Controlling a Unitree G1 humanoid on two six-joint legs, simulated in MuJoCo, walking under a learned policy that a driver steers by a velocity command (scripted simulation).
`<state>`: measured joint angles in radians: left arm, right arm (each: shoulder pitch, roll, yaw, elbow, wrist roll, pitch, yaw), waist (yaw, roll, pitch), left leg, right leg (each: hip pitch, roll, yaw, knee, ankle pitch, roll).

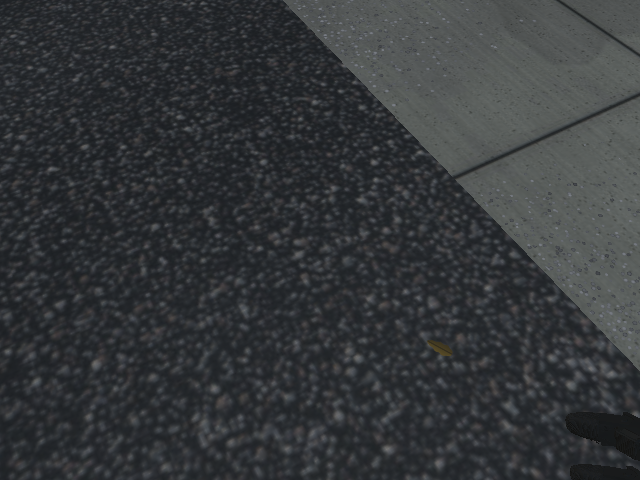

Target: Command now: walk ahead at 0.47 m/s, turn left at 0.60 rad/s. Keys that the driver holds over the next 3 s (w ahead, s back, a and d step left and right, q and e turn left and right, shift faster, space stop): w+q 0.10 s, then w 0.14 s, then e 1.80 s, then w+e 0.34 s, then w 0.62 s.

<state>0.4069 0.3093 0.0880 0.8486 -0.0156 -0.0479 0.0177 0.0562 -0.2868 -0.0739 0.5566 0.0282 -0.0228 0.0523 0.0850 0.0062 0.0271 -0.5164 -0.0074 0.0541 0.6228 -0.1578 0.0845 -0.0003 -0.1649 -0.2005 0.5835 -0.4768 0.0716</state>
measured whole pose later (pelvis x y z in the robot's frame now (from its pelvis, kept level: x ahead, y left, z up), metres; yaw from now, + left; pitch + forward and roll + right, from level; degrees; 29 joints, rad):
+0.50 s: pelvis +0.27 +0.00 +0.00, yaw +4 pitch +2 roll +1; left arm 0.11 0.28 0.04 0.69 0.02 -0.10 -0.05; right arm 0.28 -0.30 -0.06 0.75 -0.01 -0.04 -0.02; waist -0.04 -0.01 0.03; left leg -0.16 -0.07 -0.04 0.80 -0.50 0.01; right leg -0.53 0.03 -0.01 0.55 -0.05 -0.07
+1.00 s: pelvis +0.35 +0.05 +0.02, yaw -13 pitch +2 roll +0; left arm 0.18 0.33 0.09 0.62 -0.01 0.04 0.02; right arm 0.20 -0.28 -0.06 0.69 -0.03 -0.01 -0.03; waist 0.01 -0.04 0.02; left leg -0.32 0.00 -0.05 0.52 -0.23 0.00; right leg -0.53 0.13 0.14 0.91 -0.44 0.02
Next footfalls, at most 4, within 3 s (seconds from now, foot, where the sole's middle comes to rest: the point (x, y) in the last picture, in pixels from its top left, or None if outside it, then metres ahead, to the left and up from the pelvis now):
0.46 right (395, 479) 0.45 -0.07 -0.75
0.90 left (281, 474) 0.44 0.15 -0.75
1.32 right None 0.34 -0.09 -0.75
1.78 left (319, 461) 0.47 0.08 -0.75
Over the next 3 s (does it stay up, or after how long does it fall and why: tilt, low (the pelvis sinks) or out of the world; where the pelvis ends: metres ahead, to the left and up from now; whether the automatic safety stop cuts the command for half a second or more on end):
stays up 0.51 -0.34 0.03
